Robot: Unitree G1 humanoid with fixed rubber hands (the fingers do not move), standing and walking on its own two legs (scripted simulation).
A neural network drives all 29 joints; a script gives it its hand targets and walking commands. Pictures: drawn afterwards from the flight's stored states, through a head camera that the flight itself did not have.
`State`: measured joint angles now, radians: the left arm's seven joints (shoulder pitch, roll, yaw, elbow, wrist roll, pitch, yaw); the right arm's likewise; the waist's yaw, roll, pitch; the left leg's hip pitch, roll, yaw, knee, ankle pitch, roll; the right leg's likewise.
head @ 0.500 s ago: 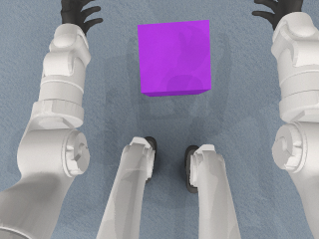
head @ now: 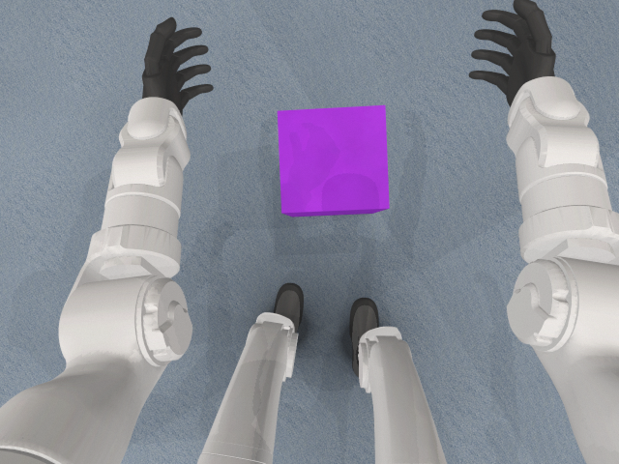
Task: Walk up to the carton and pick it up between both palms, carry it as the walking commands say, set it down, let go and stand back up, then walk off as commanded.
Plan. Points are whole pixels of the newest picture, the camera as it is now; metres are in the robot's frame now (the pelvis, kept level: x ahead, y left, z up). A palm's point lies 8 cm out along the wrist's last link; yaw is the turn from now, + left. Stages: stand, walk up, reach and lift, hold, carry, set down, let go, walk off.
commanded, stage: let go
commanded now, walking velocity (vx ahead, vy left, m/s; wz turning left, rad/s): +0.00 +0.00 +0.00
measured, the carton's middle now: (331, 169) +0.50 +0.02 -0.55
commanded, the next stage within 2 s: stand in 1.28 s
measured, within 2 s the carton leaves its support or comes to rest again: neither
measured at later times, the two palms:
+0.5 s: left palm (81, 223) +0.35 +0.24 -0.02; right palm (593, 230) +0.38 -0.20 -0.02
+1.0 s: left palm (41, 368) +0.24 +0.23 +0.04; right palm out of the picture +0.24 -0.24 +0.03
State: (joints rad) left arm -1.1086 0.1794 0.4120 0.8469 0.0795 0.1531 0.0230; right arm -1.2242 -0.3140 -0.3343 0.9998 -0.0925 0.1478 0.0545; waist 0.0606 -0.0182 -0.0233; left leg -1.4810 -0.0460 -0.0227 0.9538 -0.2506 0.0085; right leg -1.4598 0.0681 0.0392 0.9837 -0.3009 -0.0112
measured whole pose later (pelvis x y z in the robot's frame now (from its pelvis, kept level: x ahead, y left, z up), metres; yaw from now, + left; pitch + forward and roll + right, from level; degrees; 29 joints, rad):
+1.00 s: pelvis +0.08 +0.00 +0.10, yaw +0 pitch -1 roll +0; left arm 0.23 0.22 0.04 0.41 -0.01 0.10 -0.07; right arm 0.23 -0.21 -0.04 0.42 0.00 0.09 0.06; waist 0.00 0.00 0.08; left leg -0.17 -0.04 -0.04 0.46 -0.26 0.02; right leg -0.14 0.05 0.05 0.46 -0.29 -0.03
